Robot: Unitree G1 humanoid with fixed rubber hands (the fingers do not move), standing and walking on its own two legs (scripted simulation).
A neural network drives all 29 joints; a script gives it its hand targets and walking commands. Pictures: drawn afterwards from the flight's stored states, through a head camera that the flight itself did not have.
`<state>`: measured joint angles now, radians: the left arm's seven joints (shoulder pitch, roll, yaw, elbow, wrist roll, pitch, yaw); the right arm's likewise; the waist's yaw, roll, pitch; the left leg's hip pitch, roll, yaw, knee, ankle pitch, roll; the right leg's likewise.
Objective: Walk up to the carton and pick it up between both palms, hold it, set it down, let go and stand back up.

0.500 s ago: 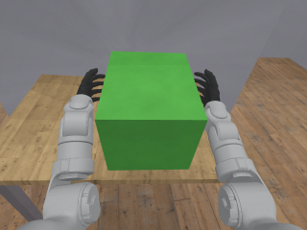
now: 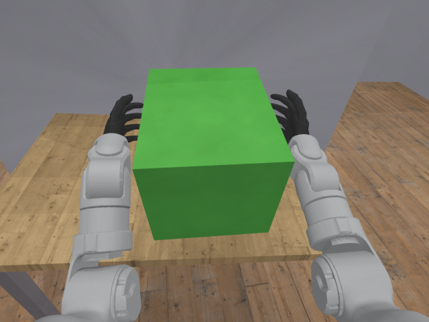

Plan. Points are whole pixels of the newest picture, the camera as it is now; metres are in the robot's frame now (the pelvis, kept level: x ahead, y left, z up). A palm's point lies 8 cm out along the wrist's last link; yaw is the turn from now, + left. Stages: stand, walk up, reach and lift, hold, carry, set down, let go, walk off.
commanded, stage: reach and lift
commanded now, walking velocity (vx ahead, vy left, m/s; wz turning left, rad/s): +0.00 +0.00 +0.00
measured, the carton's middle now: (207, 148) +0.41 -0.01 +0.14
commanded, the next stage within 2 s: hold in 0.50 s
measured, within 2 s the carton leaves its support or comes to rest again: neither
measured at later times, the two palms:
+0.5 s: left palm (113, 130) +0.37 +0.16 +0.22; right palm (295, 123) +0.37 -0.16 +0.24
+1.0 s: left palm (111, 121) +0.35 +0.16 +0.24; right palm (304, 105) +0.37 -0.16 +0.27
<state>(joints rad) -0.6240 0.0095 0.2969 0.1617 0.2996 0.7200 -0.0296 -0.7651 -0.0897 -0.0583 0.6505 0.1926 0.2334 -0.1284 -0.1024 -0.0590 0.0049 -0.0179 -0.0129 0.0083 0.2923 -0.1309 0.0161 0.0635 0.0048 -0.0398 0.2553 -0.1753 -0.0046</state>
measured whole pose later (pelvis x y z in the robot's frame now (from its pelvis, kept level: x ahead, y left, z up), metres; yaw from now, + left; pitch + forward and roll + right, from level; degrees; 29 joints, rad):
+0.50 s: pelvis +0.00 -0.01 +0.00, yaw +0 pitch -7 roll +0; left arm -0.69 0.05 0.33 0.25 0.28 0.73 -0.07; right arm -0.85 -0.08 -0.07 0.70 0.18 0.29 -0.16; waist -0.10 -0.06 -0.03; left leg -0.04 0.00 0.00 0.28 -0.12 0.01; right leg 0.04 0.01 -0.05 0.26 -0.17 -0.01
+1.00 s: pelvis -0.01 -0.01 +0.00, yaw -1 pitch -6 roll +0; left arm -0.73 0.04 0.34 0.20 0.26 0.85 -0.03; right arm -0.95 -0.14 -0.04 0.73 0.26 0.42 -0.16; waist -0.08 -0.03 -0.09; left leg -0.07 0.01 0.02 0.30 -0.12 0.00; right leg 0.00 0.02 -0.03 0.27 -0.17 -0.02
